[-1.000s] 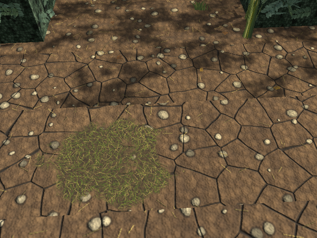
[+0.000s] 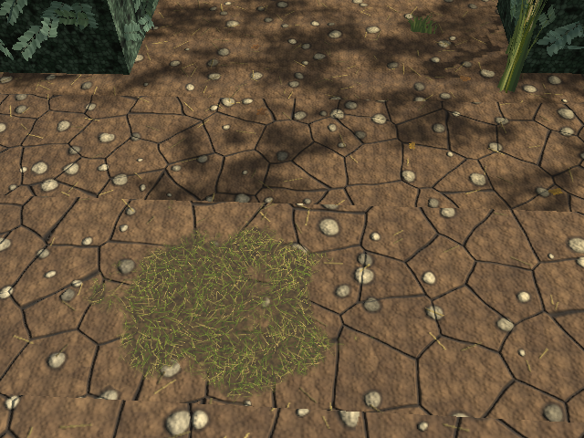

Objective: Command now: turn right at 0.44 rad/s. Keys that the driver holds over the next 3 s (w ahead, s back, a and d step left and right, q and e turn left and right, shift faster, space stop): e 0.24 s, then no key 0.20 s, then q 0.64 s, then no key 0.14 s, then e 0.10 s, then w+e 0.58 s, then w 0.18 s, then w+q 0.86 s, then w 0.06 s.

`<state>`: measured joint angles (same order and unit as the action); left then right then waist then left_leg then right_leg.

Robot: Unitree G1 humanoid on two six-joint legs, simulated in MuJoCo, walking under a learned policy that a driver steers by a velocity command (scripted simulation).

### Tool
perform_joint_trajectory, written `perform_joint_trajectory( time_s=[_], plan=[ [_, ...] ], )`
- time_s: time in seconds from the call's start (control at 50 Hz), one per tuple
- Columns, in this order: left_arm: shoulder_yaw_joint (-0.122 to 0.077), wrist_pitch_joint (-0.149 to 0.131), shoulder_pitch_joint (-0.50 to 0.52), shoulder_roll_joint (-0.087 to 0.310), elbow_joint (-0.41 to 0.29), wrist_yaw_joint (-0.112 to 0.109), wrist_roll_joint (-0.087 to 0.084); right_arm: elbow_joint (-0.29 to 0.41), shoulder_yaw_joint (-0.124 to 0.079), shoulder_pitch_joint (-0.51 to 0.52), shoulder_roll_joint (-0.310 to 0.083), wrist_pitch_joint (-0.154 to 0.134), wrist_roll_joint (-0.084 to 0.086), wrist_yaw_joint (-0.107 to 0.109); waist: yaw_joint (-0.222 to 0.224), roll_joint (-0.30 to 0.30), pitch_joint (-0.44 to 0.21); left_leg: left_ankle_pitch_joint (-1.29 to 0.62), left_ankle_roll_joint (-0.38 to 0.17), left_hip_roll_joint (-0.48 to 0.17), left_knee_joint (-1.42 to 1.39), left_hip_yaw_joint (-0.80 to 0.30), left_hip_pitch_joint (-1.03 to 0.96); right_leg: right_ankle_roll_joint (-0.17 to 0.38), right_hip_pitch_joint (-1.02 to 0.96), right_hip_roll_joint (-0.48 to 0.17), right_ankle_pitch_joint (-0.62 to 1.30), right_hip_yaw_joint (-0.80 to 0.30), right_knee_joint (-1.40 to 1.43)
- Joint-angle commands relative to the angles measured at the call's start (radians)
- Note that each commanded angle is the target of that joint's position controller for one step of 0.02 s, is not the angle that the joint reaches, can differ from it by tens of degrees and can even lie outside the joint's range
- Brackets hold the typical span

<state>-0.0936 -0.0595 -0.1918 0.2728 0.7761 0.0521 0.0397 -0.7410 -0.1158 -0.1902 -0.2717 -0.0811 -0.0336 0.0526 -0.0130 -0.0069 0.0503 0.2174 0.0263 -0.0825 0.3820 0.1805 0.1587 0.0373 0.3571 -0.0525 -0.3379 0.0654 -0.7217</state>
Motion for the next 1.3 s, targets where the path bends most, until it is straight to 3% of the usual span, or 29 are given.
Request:
perform_joint_trajectory(
  time_s=[0.02,0.04,0.06,0.08,0.1,0.12,0.14,0.16,0.2,0.26,0.34,0.44,0.52,0.56,0.6,0.64,0.7,0.78,0.84,0.9,0.92,0.94,0.96,0.98,1.0,1.04,1.1,1.22,1.3],
  plan=[
    [-0.013,-0.018,-0.061,0.061,-0.039,0.058,-0.032,0.103,-0.035,0.164,-0.156,0.017,-0.026,-0.016,0.046,0.064,-0.062,0.056,-0.168,-0.205,-0.072,-0.112,0.078,0.04,-0.205,0.059,0.241,0.038,0.231],
    [-0.032,-0.029,-0.09,0.102,-0.04,0.051,-0.029,0.074,-0.02,0.1,-0.112,0.024,-0.031,-0.027,0.044,0.014,-0.089,0.134,-0.126,-0.186,0.018,-0.082,0.14,0.075,-0.324,0.05,0.354,-0.007,0.279],
    [-0.069,-0.043,-0.174,0.242,-0.051,0.017,-0.022,0.1,0.002,0.017,-0.019,0.02,-0.022,-0.026,0.033,-0.208,-0.19,0.307,-0.008,-0.034,0.325,0.061,0.248,0.249,-0.488,-0.178,0.858,-0.301,0.329],
    [-0.085,-0.062,-0.211,0.332,-0.097,0.006,-0.003,0.144,0.011,0.028,-0.033,-0.006,-0.022,-0.027,0.052,-0.187,-0.23,0.532,0.023,0.097,0.453,-0.098,0.399,0.432,-0.556,-0.343,0.828,-0.633,0.397],
    [-0.08,-0.082,-0.226,0.27,-0.049,-0.012,0.035,0.129,0.007,0.111,-0.067,-0.013,-0.001,-0.029,0.084,-0.091,-0.096,0.475,0.018,0.063,0.517,-0.216,0.498,0.373,-0.481,-0.296,0.611,-0.558,0.44],
    [-0.073,-0.085,-0.167,0.229,-0.049,-0.017,0.016,0.117,-0.008,0.121,-0.122,-0.011,0.005,-0.018,0.064,-0.108,-0.058,0.408,0.011,0.046,0.6,-0.223,0.523,0.317,-0.436,-0.244,0.516,-0.472,0.456],
    [-0.054,-0.071,-0.109,0.178,-0.064,-0.019,-0.014,0.09,-0.027,0.083,-0.169,-0.009,-0.013,-0.005,0.033,-0.106,-0.077,0.369,0.008,0.034,0.658,-0.229,0.484,0.292,-0.388,-0.226,0.509,-0.426,0.469],
    [-0.041,-0.059,-0.068,0.156,-0.069,-0.02,-0.031,0.081,-0.021,0.064,-0.153,-0.006,-0.027,-0.002,-0.007,-0.103,-0.07,0.324,-0.001,0.023,0.676,-0.24,0.422,0.274,-0.308,-0.214,0.541,-0.393,0.486],
    [-0.039,-0.042,-0.02,0.161,-0.097,-0.013,-0.011,0.055,-0.009,0.009,-0.115,0.005,-0.029,-0.015,-0.048,-0.062,-0.072,0.167,-0.01,0.035,0.658,-0.234,0.328,0.266,-0.221,-0.173,0.574,-0.342,0.512],
    [-0.039,-0.044,-0.05,0.159,-0.106,-0.001,0.003,0.028,0.002,-0.015,-0.101,0.031,-0.012,-0.041,-0.03,-0.062,-0.079,0.045,0.015,0.044,0.602,-0.227,0.335,0.269,-0.266,-0.153,0.584,-0.315,0.506],
    [-0.032,-0.054,-0.097,0.151,-0.108,0.011,-0.015,-0.002,0.014,-0.001,-0.109,0.055,-0.011,-0.047,0.013,-0.068,-0.062,0.019,0.068,-0.004,0.486,-0.24,0.391,0.263,-0.339,-0.174,0.493,-0.359,0.484],
    [-0.012,-0.055,-0.102,0.152,-0.112,0.026,-0.032,-0.037,0.042,0.036,-0.094,0.047,-0.011,-0.059,0.058,-0.046,-0.05,0.021,0.083,-0.033,0.309,-0.204,0.364,0.232,-0.332,-0.146,0.358,-0.394,0.415],
    [0.019,-0.042,-0.034,0.131,-0.111,0.069,-0.064,-0.075,0.07,0.024,-0.075,0.031,0.019,-0.103,0.015,-0.003,-0.052,-0.183,0.083,-0.054,0.115,-0.165,0.175,0.128,-0.217,-0.093,0.357,-0.364,0.345],
    [0.034,-0.03,-0.008,0.119,-0.107,0.091,-0.06,-0.076,0.075,0.019,-0.095,0.018,0.03,-0.114,-0.011,-0.015,-0.096,-0.269,0.057,-0.06,0.11,-0.178,0.087,0.058,-0.192,-0.048,0.408,-0.345,0.323],
    [0.01,-0.022,-0.101,0.176,-0.098,0.069,-0.049,-0.05,0.067,0.091,-0.164,0.008,0.015,-0.104,0.069,0.019,-0.122,-0.274,-0.007,-0.051,0.105,-0.194,0.157,0.067,-0.291,0.011,0.308,-0.288,0.325],
    [-0.039,-0.026,-0.109,0.28,-0.115,0.013,-0.024,-0.015,0.055,0.134,-0.199,-0.003,0.005,-0.075,0.094,0.005,-0.109,-0.189,-0.029,-0.017,0.147,-0.2,0.291,0.192,-0.362,-0.054,0.324,-0.315,0.307],
    [-0.025,-0.032,-0.142,0.197,-0.106,-0.04,-0.021,-0.028,0.074,0.077,-0.14,-0.015,-0.001,-0.057,0.08,-0.085,-0.023,0.033,-0.026,-0.008,0.255,-0.191,0.397,0.351,-0.385,-0.271,0.417,-0.471,0.405],
    [-0.021,-0.044,-0.061,0.19,-0.115,-0.087,-0.005,-0.027,0.078,0.103,-0.121,-0.007,-0.03,-0.067,0.076,-0.081,0.013,0.133,-0.035,0.003,0.27,-0.157,0.358,0.255,-0.39,-0.251,0.351,-0.342,0.45],
    [-0.03,-0.031,0.015,0.245,-0.136,-0.08,0.009,-0.026,0.083,0.107,-0.099,-0.006,-0.007,-0.109,0.044,-0.087,0.006,-0.084,-0.054,0.07,0.152,-0.096,0.159,0.182,-0.278,-0.188,0.3,-0.223,0.433],
    [-0.014,-0.026,0.016,0.222,-0.122,-0.057,0.015,-0.02,0.058,0.045,-0.169,-0.032,0.005,-0.123,-0.008,-0.037,-0.064,-0.301,-0.145,0.096,0.034,-0.117,-0.096,0.08,-0.156,-0.107,0.224,-0.113,0.25],
    [0.009,-0.027,-0.062,0.134,-0.151,-0.049,0.021,-0.014,0.031,-0.058,-0.285,-0.047,-0.011,-0.093,0.009,0.181,-0.227,-0.703,-0.365,-0.136,-0.012,-0.427,-0.323,-0.051,-0.059,0.031,-0.021,0.019,-0.057],
    [0.024,-0.035,-0.097,0.107,-0.184,-0.046,0.025,0.018,0.023,-0.118,-0.332,-0.05,-0.033,-0.088,-0.01,0.195,-0.315,-0.728,-0.534,-0.344,-0.064,-0.767,-0.475,-0.083,0.137,0.123,-0.41,-0.091,-0.218],
    [0.013,-0.027,-0.007,0.156,-0.176,-0.051,0.006,-0.011,0.012,-0.13,-0.286,-0.06,-0.043,-0.084,-0.045,0.107,-0.111,-0.551,-0.437,-0.292,-0.092,-0.682,-0.339,-0.077,0.239,0.063,-0.369,-0.179,-0.329],
    [-0.001,-0.021,-0.002,0.204,-0.155,-0.067,0.012,0.001,0.014,-0.067,-0.251,-0.059,-0.02,-0.086,-0.027,0.112,-0.071,-0.459,-0.375,-0.218,-0.113,-0.57,-0.261,-0.074,0.238,0.036,-0.313,-0.162,-0.406],
    [-0.016,-0.019,-0.051,0.24,-0.129,-0.075,0.034,0.025,0.027,-0.003,-0.206,-0.047,-0.003,-0.087,0.016,0.089,-0.089,-0.442,-0.352,-0.185,-0.131,-0.527,-0.211,-0.065,0.201,0.023,-0.267,-0.149,-0.399],
    [0.0,-0.005,-0.074,0.201,-0.115,-0.078,0.056,0.052,0.038,0.06,-0.187,-0.035,0.003,-0.089,0.073,0.088,-0.049,-0.401,-0.319,-0.138,-0.184,-0.478,-0.051,-0.064,0.083,-0.015,-0.184,-0.141,-0.315],
    [0.015,0.021,-0.121,0.174,-0.077,-0.055,0.024,0.1,0.022,0.087,-0.214,-0.042,-0.01,-0.09,0.067,0.096,-0.058,-0.257,-0.303,-0.086,-0.221,-0.435,-0.022,-0.08,0.018,0.006,-0.037,-0.098,-0.192],
    [0.041,0.015,-0.057,0.165,-0.065,-0.053,0.026,0.129,0.02,-0.013,-0.183,-0.045,0.008,-0.1,-0.036,0.084,-0.035,-0.008,-0.312,-0.121,-0.164,-0.525,-0.113,-0.1,0.1,-0.031,-0.032,-0.104,-0.019],
    [0.068,-0.015,-0.08,0.118,-0.031,-0.007,-0.004,0.148,0.063,0.105,-0.112,-0.022,0.034,-0.131,0.023,0.022,-0.041,0.052,-0.215,-0.06,-0.052,-0.466,0.034,-0.106,-0.085,-0.047,0.177,-0.054,0.216]
  ],
)
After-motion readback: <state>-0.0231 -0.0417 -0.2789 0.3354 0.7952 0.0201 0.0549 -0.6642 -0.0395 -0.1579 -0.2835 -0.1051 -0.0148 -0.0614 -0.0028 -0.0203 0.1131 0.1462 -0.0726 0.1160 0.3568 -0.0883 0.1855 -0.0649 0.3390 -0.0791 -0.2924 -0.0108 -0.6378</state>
